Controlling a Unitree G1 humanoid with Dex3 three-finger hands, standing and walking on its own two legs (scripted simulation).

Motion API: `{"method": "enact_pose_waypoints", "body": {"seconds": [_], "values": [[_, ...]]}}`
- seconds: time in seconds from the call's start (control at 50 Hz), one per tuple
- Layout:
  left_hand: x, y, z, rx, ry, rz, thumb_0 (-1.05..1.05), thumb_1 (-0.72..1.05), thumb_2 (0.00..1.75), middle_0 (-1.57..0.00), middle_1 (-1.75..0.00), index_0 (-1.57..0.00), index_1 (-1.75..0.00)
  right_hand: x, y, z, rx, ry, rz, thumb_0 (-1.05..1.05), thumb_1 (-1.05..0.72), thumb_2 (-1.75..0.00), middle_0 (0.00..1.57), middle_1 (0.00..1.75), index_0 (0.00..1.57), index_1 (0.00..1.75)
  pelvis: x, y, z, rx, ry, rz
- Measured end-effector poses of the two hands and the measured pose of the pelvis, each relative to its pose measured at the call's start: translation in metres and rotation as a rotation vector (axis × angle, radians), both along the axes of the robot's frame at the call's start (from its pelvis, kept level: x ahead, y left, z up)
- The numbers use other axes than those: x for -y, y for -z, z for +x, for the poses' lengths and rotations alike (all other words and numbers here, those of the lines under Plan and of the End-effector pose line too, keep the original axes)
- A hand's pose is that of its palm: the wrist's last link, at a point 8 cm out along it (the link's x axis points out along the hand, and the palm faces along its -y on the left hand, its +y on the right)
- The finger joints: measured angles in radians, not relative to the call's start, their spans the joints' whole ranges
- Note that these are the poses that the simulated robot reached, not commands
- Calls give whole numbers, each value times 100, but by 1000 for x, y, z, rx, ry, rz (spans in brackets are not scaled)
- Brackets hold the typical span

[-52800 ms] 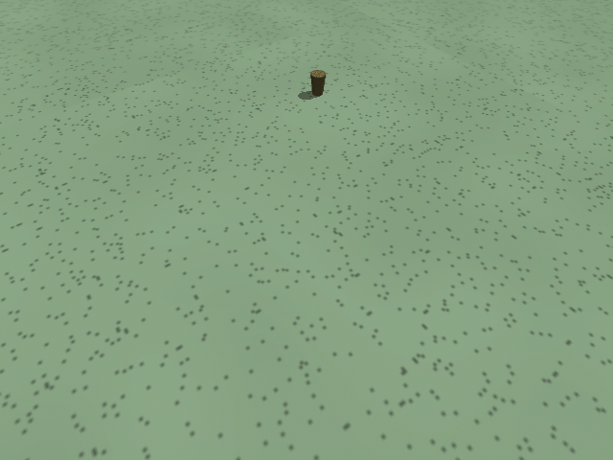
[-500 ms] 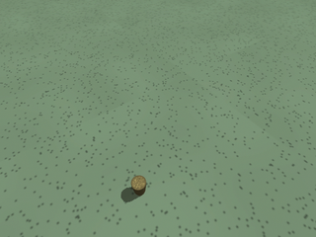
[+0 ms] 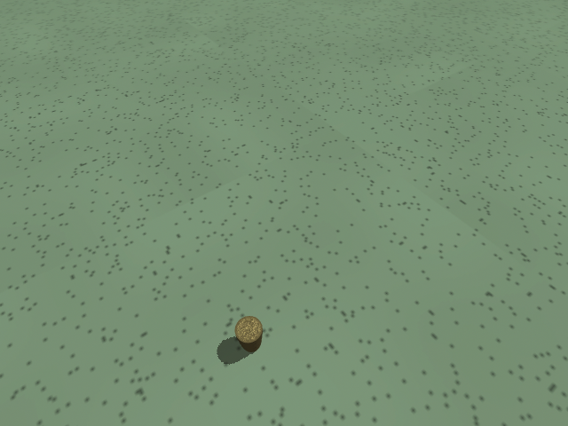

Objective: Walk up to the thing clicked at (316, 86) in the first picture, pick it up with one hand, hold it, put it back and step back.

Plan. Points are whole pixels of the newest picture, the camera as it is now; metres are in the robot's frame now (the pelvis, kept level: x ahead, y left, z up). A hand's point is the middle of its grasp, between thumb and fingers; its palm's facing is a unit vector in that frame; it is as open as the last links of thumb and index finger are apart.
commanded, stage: stand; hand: left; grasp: from the side
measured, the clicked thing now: (250, 336) +0.50 +0.15 -0.72
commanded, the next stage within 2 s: step back in 0.56 s
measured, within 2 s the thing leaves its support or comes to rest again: neither
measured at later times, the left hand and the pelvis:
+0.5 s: hand out of the picture +0.08 +0.25 -0.16, palm faces +0.02 -0.94 -0.34, open 7.3 cm; pelvis +0.01 +0.00 +0.00, yaw +0 degrees
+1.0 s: hand out of the picture +0.09 +0.33 -0.18, palm faces +0.01 -0.94 -0.35, open 7.3 cm; pelvis -0.06 +0.07 -0.01, yaw +2 degrees
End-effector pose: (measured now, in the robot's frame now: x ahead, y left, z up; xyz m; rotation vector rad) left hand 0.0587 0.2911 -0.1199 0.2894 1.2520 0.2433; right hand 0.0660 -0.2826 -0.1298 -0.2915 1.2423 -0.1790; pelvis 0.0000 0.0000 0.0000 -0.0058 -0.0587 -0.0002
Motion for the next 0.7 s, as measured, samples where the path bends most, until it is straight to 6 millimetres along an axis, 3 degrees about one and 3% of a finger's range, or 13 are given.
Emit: {"method": "enact_pose_waypoints", "body": {"seconds": [0.3, 0.56, 0.7], "values": [[2, 0, 8, 6, 2, -2, 0, 91, 90, -21, -30, -21, -30, 8, -4, 11, 8, -5, -16, 0, -90, -90, 20, 30, 20, 30, 3, 0, 6, -7, -1, 1], [1, -2, 10, 17, 8, 1, 0, 91, 90, -21, -30, -21, -30, 9, -4, 9, 7, -6, -12, 0, -90, -90, 20, 30, 20, 30, 4, -1, 5, -7, -4, 3], [-18, 0, 2, 18, -3, 29, 0, 91, 90, -21, -30, -21, -30, 13, 0, 4, 4, -2, -34, 0, -90, -90, 20, 30, 20, 30, -6, 7, -18, -15, -4, 0]]}}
